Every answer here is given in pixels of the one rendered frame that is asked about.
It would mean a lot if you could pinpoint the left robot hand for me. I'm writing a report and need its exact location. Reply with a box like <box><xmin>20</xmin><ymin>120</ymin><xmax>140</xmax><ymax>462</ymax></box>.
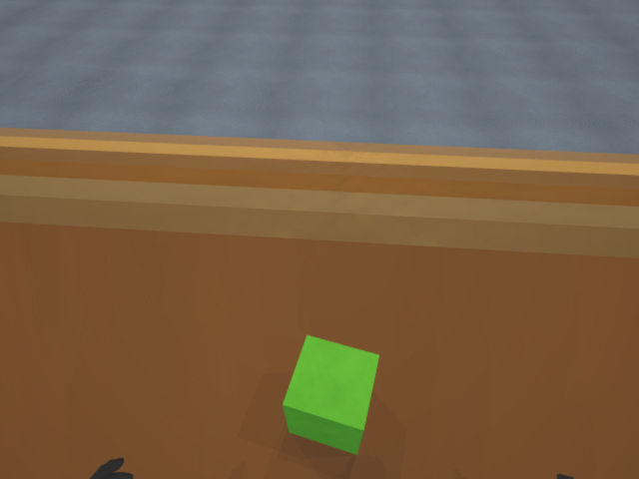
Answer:
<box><xmin>90</xmin><ymin>458</ymin><xmax>133</xmax><ymax>479</ymax></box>

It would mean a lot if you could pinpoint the carton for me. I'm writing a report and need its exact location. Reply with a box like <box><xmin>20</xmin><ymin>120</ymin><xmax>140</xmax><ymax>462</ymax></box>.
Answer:
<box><xmin>283</xmin><ymin>335</ymin><xmax>379</xmax><ymax>455</ymax></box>

